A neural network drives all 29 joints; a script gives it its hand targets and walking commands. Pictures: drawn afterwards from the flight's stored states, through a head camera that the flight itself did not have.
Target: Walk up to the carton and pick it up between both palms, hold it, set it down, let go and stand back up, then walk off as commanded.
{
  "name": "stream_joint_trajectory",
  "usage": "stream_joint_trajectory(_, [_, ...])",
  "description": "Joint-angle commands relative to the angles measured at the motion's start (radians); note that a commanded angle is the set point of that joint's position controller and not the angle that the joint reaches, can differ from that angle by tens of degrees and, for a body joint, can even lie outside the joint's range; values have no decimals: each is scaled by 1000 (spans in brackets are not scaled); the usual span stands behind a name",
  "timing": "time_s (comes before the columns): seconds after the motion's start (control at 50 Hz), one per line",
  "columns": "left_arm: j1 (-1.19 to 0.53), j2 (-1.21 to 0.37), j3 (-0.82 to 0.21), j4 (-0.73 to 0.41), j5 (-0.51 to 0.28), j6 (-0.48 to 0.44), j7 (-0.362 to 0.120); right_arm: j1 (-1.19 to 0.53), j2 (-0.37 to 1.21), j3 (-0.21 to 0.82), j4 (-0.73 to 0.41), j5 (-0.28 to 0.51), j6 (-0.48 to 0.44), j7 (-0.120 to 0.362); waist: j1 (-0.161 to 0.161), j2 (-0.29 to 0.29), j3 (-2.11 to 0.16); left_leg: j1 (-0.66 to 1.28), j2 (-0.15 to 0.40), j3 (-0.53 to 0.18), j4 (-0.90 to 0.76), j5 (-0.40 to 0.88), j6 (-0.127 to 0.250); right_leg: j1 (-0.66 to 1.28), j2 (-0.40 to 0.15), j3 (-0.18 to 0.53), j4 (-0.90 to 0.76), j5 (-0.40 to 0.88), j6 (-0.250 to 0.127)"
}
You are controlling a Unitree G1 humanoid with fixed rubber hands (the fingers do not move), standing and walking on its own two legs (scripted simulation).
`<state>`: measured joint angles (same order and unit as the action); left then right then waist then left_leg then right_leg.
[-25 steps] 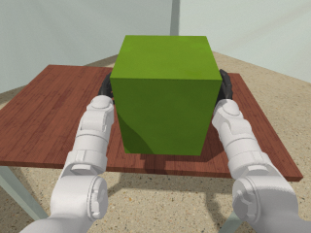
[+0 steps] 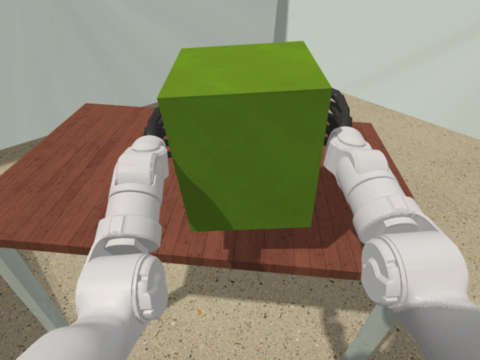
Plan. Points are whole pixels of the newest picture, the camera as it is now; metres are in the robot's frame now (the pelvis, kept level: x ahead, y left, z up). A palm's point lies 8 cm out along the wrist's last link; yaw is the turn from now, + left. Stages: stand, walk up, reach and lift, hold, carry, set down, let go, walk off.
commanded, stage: reach and lift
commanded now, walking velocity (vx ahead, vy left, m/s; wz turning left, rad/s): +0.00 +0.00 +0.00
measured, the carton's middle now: (246, 137) +0.43 -0.01 +0.21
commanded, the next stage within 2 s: hold in 1.40 s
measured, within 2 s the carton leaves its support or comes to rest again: neither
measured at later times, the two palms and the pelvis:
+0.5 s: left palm (143, 132) +0.41 +0.16 +0.24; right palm (330, 113) +0.41 -0.14 +0.27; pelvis +0.03 +0.01 +0.00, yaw +0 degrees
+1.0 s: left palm (143, 119) +0.40 +0.15 +0.27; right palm (342, 94) +0.41 -0.15 +0.31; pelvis +0.02 +0.01 +0.00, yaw +0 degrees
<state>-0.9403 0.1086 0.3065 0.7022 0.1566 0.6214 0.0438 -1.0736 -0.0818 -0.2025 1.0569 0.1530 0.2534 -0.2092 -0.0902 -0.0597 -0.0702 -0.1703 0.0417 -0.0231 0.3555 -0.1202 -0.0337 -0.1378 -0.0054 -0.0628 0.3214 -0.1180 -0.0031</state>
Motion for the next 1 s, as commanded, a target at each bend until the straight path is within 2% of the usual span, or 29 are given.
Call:
stream_joint_trajectory(0.0, [-1125, -650, -410, -451, -177, -117, -70, -1006, 702, 343, -533, 178, -14, 147, -14, 118, -714, 203, -94, 17, 9, 183, 6, 250, 59, 19, -12, 266, 65])
stream_joint_trajectory(0.08, [-1072, -626, -415, -480, -184, -61, -75, -974, 695, 413, -608, 248, 60, 121, -11, 109, -615, 156, -111, 11, 8, 142, 17, 239, 60, 28, -7, 269, 86])
stream_joint_trajectory(0.12, [-1097, -626, -433, -521, -194, -38, -76, -954, 691, 415, -602, 262, 94, 117, -16, 135, -557, 159, -100, 7, 5, 119, 12, 182, 62, 26, -12, 205, 75])
stream_joint_trajectory(0.16, [-1089, -626, -469, -590, -211, -13, -78, -912, 668, 422, -609, 288, 120, 116, -29, 156, -572, 191, -97, 4, 17, 165, -5, 160, 72, 19, -6, 219, 70])
stream_joint_trajectory(0.18, [-1034, -619, -430, -518, -196, 0, -89, -905, 658, 411, -601, 286, 136, 107, -21, 129, -543, 169, -98, 3, 15, 123, 4, 163, 64, 31, -15, 201, 76])
stream_joint_trajectory(0.22, [-1043, -627, -472, -621, -216, 11, -91, -896, 665, 444, -672, 316, 150, 103, -27, 147, -625, 206, -99, 0, 34, 210, -13, 187, 77, 23, 3, 278, 71])
stream_joint_trajectory(0.24, [-1018, -606, -437, -592, -200, 21, -93, -878, 671, 451, -666, 317, 167, 93, -18, 121, -604, 202, -103, 1, 37, 206, -9, 207, 73, 29, 0, 302, 80])
stream_joint_trajectory(0.3, [-1036, -625, -479, -640, -222, 37, -93, -877, 647, 455, -683, 335, 194, 89, -38, 148, -644, 235, -101, -10, 49, 253, -30, 181, 87, 28, 7, 323, 73])
stream_joint_trajectory(0.32, [-1018, -600, -448, -610, -200, 51, -98, -853, 629, 440, -654, 334, 208, 87, -27, 148, -587, 229, -96, -9, 45, 244, -29, 161, 89, 25, -2, 281, 71])
stream_joint_trajectory(0.34, [-1024, -622, -481, -649, -212, 56, -97, -837, 615, 440, -651, 345, 214, 88, -50, 181, -599, 250, -91, -17, 55, 282, -42, 156, 89, 25, -1, 296, 67])
stream_joint_trajectory(0.38, [-1029, -614, -476, -687, -210, 64, -97, -826, 616, 433, -650, 346, 227, 89, -45, 176, -609, 256, -86, -19, 60, 301, -46, 144, 99, 20, -2, 259, 64])
stream_joint_trajectory(0.42, [-954, -617, -481, -676, -212, 83, -100, -828, 608, 462, -726, 374, 238, 80, -44, 162, -616, 259, -89, -24, 80, 388, -52, 182, 101, 26, 6, 358, 73])
stream_joint_trajectory(0.44, [-980, -594, -457, -642, -198, 92, -105, -830, 596, 450, -678, 370, 252, 77, -46, 165, -558, 231, -92, -25, 64, 307, -48, 164, 97, 29, -4, 305, 75])
stream_joint_trajectory(0.46, [-952, -614, -487, -708, -211, 94, -100, -851, 610, 486, -765, 394, 246, 79, -34, 157, -628, 260, -89, -26, 81, 399, -52, 186, 107, 24, 11, 371, 76])
stream_joint_trajectory(0.5, [-935, -586, -433, -656, -189, 108, -108, -825, 602, 473, -716, 382, 280, 73, -32, 114, -514, 203, -94, -22, 55, 333, -36, 196, 97, 29, 4, 355, 84])
stream_joint_trajectory(0.52, [-980, -612, -478, -730, -207, 111, -104, -850, 604, 488, -744, 398, 271, 77, -31, 155, -583, 248, -87, -26, 70, 386, -50, 177, 108, 25, 14, 342, 76])
stream_joint_trajectory(0.54, [-971, -602, -457, -666, -193, 120, -105, -872, 595, 470, -710, 395, 283, 76, -25, 154, -509, 214, -88, -18, 60, 343, -44, 154, 105, 31, 4, 284, 77])
stream_joint_trajectory(0.56, [-1011, -607, -470, -694, -202, 123, -104, -901, 595, 469, -725, 401, 279, 83, -23, 168, -538, 220, -85, -16, 62, 323, -46, 139, 112, 24, 4, 225, 66])
stream_joint_trajectory(0.58, [-1020, -595, -456, -699, -203, 120, -100, -894, 605, 465, -725, 404, 283, 85, -12, 147, -548, 235, -80, -13, 65, 346, -44, 127, 113, 21, 4, 217, 67])
stream_joint_trajectory(0.64, [-1086, -615, -511, -817, -256, 114, -80, -909, 619, 487, -791, 436, 286, 91, -28, 182, -675, 286, -77, -26, 102, 450, -65, 139, 121, 27, 19, 291, 70])
stream_joint_trajectory(0.68, [-1053, -596, -476, -731, -237, 129, -80, -899, 604, 471, -756, 438, 302, 90, -16, 176, -623, 267, -80, -25, 101, 419, -59, 115, 118, 28, 7, 268, 72])
stream_joint_trajectory(0.74, [-1042, -553, -408, -619, -203, 139, -94, -916, 619, 456, -678, 406, 338, 87, 6, 82, -500, 167, -88, -13, 52, 254, -22, 135, 103, 35, 3, 221, 74])
stream_joint_trajectory(0.76, [-1050, -545, -385, -579, -193, 142, -97, -936, 616, 443, -618, 400, 345, 93, 14, 81, -474, 140, -82, -13, 37, 203, -18, 118, 102, 36, 3, 176, 72])
stream_joint_trajectory(0.78, [-1075, -562, -409, -622, -215, 139, -98, -939, 624, 452, -633, 412, 340, 92, 10, 97, -526, 144, -84, -8, 38, 205, -20, 131, 103, 37, 6, 189, 71])
stream_joint_trajectory(0.8, [-1084, -572, -412, -598, -219, 137, -98, -960, 625, 441, -623, 419, 341, 93, 14, 108, -534, 150, -79, -10, 34, 197, -23, 121, 102, 37, 10, 178, 68])
stream_joint_trajectory(0.86, [-1146, -588, -438, -635, -258, 123, -82, -1020, 647, 450, -684, 444, 334, 97, 16, 132, -667, 198, -82, -18, 63, 293, -36, 127, 107, 30, 19, 250, 69])
stream_joint_trajectory(0.9, [-1130, -582, -410, -608, -260, 125, -80, -1003, 651, 444, -692, 444, 339, 88, 15, 109, -674, 192, -92, -18, 78, 311, -34, 146, 105, 38, 14, 290, 75])
stream_joint_trajectory(0.96, [-1182, -546, -375, -568, -247, 132, -92, -973, 646, 421, -594, 437, 366, 80, 0, 109, -591, 157, -97, -13, 60, 231, -25, 132, 96, 37, 11, 253, 78])
stream_joint_trajectory(0.98, [-1183, -535, -351, -535, -229, 136, -95, -967, 636, 398, -528, 422, 376, 82, 8, 109, -533, 128, -91, -15, 41, 167, -21, 105, 93, 39, 2, 177, 72])
